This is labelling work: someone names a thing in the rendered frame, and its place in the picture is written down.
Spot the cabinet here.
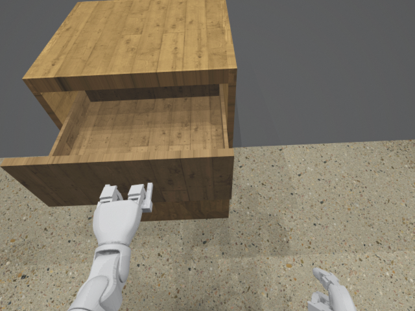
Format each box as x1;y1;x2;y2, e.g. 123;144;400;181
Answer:
22;0;237;222

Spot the robot right hand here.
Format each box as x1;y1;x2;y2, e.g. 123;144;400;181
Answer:
307;268;357;311

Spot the robot left hand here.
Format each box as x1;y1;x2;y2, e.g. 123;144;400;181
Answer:
93;184;147;246

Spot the drawer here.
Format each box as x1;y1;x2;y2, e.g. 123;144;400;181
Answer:
0;84;234;207

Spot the left robot forearm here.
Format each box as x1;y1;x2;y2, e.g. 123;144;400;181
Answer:
67;243;131;311

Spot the handle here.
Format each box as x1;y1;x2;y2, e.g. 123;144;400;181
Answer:
97;183;153;213

